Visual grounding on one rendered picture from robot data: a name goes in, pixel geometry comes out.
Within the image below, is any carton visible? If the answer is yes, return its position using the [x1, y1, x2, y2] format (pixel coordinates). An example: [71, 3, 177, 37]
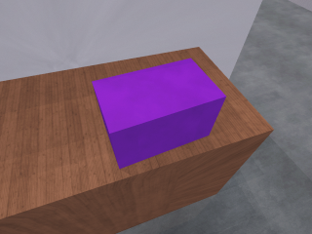
[92, 58, 226, 169]

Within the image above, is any pedestal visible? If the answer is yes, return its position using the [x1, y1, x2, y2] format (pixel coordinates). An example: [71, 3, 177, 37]
[0, 47, 274, 234]

